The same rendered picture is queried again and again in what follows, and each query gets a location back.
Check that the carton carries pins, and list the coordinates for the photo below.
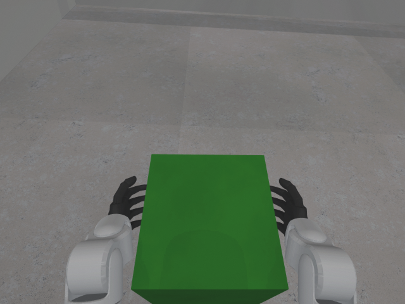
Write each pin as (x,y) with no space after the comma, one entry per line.
(208,233)

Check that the right robot hand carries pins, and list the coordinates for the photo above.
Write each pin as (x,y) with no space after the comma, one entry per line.
(293,206)

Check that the robot right forearm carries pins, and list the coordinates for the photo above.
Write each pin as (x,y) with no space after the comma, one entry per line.
(326,274)

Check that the left robot hand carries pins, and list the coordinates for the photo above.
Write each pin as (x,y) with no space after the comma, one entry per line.
(121,203)

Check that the robot left forearm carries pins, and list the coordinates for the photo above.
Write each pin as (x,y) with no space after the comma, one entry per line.
(94,271)

